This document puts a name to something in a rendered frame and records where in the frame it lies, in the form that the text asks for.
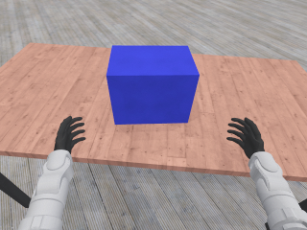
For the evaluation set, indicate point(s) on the carton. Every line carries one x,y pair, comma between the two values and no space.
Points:
151,84

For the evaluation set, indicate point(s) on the table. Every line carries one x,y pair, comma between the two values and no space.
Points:
43,84

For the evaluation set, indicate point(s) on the left robot hand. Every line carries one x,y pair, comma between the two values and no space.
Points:
64,139

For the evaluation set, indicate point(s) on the robot left forearm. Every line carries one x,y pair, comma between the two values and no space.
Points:
50,194

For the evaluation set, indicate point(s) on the robot right forearm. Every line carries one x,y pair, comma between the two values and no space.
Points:
283,211

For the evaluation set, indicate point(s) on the right robot hand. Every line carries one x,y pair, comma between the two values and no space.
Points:
251,140

